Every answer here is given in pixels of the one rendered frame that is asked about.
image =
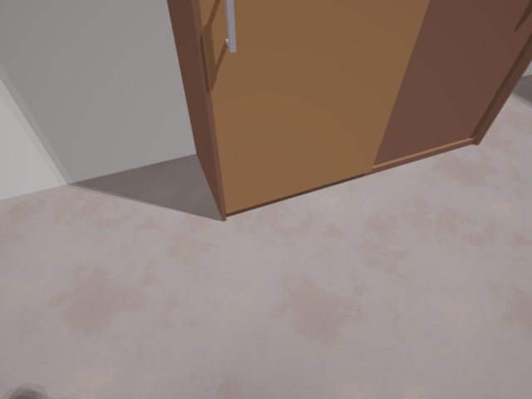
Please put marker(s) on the wardrobe door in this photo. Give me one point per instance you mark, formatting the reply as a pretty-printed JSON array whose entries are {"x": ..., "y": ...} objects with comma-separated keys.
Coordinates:
[
  {"x": 465, "y": 53},
  {"x": 306, "y": 98}
]

